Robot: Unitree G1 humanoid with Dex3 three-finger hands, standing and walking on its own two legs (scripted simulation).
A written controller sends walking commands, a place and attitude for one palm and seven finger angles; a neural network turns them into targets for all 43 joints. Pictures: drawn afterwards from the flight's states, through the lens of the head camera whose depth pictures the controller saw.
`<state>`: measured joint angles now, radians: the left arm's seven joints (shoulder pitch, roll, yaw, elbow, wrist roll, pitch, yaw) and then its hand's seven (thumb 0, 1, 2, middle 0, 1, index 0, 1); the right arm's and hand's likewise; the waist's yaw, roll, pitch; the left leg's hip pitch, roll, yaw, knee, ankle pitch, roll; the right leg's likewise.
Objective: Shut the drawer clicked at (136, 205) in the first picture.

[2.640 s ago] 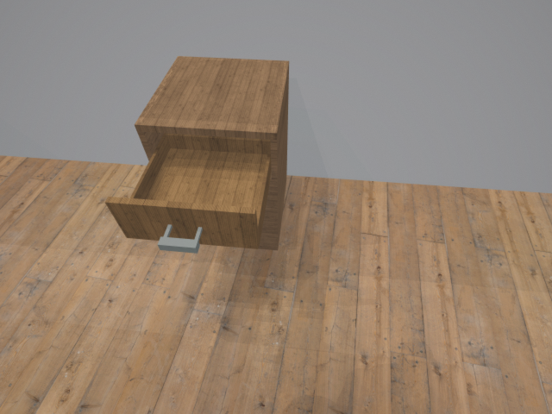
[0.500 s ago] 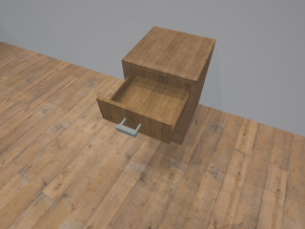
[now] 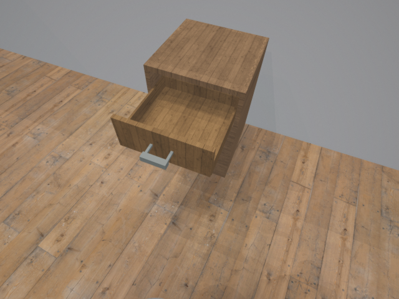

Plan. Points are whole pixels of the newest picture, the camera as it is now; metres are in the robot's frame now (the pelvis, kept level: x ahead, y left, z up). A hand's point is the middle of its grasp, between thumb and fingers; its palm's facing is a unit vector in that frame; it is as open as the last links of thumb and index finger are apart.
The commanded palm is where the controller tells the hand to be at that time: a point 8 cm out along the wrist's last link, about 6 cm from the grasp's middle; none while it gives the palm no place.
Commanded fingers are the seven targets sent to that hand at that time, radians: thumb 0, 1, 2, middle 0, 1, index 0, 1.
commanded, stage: turn to face it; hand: left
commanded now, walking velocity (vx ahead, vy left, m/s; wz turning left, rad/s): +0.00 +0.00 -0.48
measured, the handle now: (157, 155) +0.57 +0.19 -0.24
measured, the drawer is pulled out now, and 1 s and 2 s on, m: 0.29 0.29 0.29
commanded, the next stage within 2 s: take the last steps up to it in 0.48 s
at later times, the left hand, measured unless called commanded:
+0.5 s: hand out of the picture +0.10 +0.15 -0.16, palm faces -0.18 -0.94 -0.28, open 7.3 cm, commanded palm none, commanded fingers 0.00 0.90 0.90 -0.20 -0.30 -0.20 -0.30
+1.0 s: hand out of the picture +0.12 +0.11 -0.16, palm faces -0.18 -0.96 -0.22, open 7.3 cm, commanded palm none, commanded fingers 0.00 0.90 0.90 -0.20 -0.30 -0.20 -0.30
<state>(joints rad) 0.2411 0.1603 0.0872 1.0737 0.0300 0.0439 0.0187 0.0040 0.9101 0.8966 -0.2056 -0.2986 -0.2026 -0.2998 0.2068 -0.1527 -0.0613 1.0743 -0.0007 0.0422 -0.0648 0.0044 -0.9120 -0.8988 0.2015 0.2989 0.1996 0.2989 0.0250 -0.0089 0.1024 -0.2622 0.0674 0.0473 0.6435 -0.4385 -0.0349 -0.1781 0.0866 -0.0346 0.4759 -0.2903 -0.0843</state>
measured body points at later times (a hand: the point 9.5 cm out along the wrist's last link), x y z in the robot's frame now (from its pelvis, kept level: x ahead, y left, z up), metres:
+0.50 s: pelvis -0.03 -0.03 +0.00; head +0.03 -0.06 +0.44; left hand +0.11 +0.20 -0.14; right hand -0.02 -0.30 -0.16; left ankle -0.02 +0.11 -0.68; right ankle -0.06 -0.15 -0.73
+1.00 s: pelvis +0.03 -0.06 +0.00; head +0.06 -0.09 +0.45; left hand +0.13 +0.16 -0.14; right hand -0.06 -0.26 -0.17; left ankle +0.02 +0.07 -0.71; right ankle -0.03 -0.15 -0.74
